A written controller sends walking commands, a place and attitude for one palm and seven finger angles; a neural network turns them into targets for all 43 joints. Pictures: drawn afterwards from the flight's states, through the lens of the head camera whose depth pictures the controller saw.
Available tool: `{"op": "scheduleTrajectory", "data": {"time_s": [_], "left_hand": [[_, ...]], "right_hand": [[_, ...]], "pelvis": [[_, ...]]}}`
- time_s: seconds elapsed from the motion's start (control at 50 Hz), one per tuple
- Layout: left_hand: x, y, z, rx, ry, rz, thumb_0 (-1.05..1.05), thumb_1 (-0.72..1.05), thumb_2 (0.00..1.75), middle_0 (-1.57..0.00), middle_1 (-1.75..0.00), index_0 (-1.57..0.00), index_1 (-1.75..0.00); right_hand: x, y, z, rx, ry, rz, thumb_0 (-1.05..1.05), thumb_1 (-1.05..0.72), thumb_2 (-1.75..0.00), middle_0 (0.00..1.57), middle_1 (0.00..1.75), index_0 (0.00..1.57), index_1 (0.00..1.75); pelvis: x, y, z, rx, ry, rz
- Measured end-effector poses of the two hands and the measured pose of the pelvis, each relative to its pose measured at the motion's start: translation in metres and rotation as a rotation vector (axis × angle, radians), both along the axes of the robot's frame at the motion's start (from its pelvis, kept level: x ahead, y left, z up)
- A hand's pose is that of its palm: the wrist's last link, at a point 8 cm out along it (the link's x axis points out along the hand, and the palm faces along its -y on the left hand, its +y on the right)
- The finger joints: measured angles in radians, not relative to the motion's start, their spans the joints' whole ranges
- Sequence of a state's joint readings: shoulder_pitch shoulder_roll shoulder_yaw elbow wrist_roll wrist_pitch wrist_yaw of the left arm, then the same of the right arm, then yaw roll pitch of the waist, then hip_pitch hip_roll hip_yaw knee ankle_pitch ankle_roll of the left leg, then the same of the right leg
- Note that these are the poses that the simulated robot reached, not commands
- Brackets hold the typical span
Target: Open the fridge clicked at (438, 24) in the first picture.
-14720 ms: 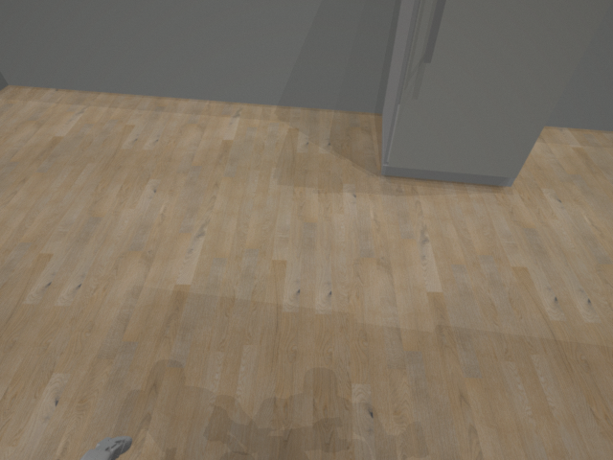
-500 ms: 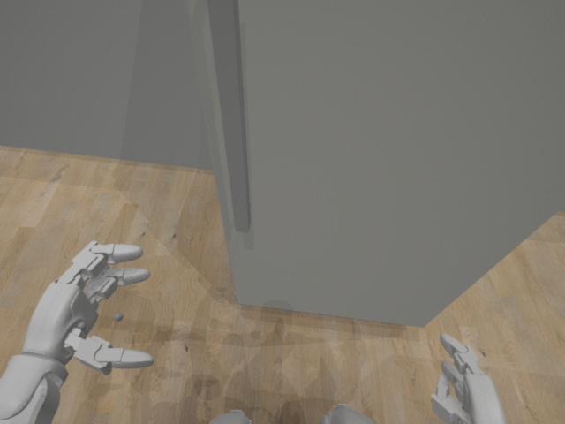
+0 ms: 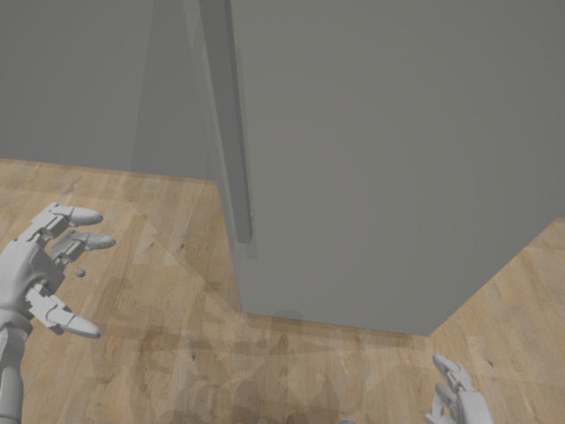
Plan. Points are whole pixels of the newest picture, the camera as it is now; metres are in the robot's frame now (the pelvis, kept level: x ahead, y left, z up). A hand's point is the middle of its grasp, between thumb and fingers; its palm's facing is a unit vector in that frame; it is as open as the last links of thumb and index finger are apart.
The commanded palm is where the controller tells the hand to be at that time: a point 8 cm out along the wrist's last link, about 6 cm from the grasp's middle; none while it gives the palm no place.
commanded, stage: raise the hand to about handle height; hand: left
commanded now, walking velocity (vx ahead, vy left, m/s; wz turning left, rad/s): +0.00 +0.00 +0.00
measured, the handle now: (237, 138) +0.48 +0.11 +0.14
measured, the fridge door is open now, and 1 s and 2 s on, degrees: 0 0 0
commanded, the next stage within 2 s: move the hooked fingers beside the handle in 0.44 s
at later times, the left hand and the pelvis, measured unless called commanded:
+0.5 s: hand (83, 285) +0.26 +0.27 +0.08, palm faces -0.03 -1.00 -0.05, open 13.9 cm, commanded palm +0.23 +0.32 +0.08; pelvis -0.01 +0.00 +0.00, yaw +0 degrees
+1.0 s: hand (119, 254) +0.31 +0.24 +0.08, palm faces -0.06 -1.00 -0.02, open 13.9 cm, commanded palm +0.29 +0.29 +0.08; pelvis -0.01 -0.01 +0.00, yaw -1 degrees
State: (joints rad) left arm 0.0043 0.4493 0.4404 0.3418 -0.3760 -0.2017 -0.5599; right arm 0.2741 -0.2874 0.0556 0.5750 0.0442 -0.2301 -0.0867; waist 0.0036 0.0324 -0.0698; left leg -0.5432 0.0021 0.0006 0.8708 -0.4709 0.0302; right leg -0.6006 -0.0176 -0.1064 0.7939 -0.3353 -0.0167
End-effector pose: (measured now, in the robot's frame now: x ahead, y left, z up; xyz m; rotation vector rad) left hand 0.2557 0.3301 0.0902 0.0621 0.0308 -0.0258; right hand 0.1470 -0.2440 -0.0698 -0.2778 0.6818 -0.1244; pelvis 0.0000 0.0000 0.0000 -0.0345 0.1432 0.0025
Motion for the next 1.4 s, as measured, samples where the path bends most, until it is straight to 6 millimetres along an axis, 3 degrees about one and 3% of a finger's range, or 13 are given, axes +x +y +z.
{"op": "scheduleTrajectory", "data": {"time_s": [0.24, 0.62, 0.8, 1.08, 1.4], "left_hand": [[-0.006, -0.01, -0.008, -0.019, -0.007, -0.003, -0.01, -0.5, 0.3, -0.3, -1.2, -0.3, -1.2], [-0.013, -0.012, -0.006, -0.024, 0.003, -0.009, -0.01, -0.5, 0.3, -0.3, -1.2, -0.3, -1.2], [0.014, -0.03, -0.009, -0.031, -0.006, -0.043, -0.01, -0.5, 0.3, -0.3, -1.2, -0.3, -1.2], [0.041, -0.036, -0.013, -0.04, 0.011, -0.034, -0.01, -0.5, 0.3, -0.3, -1.2, -0.3, -1.2], [0.087, -0.068, -0.014, -0.038, 0.005, -0.064, -0.01, -0.5, 0.3, -0.3, -1.2, -0.3, -1.2]], "right_hand": [[-0.015, -0.009, 0.005, -0.018, 0.002, -0.015, 0.01, -0.9, -0.9, 0.21, 0.3, 0.2, 0.3], [-0.007, 0.0, 0.005, 0.005, -0.04, 0.015, 0.01, -0.9, -0.9, 0.21, 0.3, 0.2, 0.3], [-0.014, -0.005, 0.001, -0.011, -0.013, -0.005, 0.01, -0.9, -0.9, 0.21, 0.3, 0.2, 0.3], [-0.035, -0.015, -0.008, -0.009, 0.081, -0.053, 0.01, -0.9, -0.9, 0.21, 0.3, 0.2, 0.3], [-0.043, -0.017, -0.017, 0.003, 0.142, -0.077, 0.01, -0.9, -0.9, 0.21, 0.3, 0.2, 0.3]], "pelvis": [[-0.005, 0.0, 0.002, 0.01, -0.006, -0.014], [-0.011, -0.002, 0.001, 0.009, -0.019, -0.004], [-0.014, -0.003, 0.0, 0.013, -0.011, -0.004], [-0.008, -0.006, 0.0, 0.018, 0.019, -0.016], [-0.007, -0.007, -0.001, 0.025, 0.045, -0.019]]}}
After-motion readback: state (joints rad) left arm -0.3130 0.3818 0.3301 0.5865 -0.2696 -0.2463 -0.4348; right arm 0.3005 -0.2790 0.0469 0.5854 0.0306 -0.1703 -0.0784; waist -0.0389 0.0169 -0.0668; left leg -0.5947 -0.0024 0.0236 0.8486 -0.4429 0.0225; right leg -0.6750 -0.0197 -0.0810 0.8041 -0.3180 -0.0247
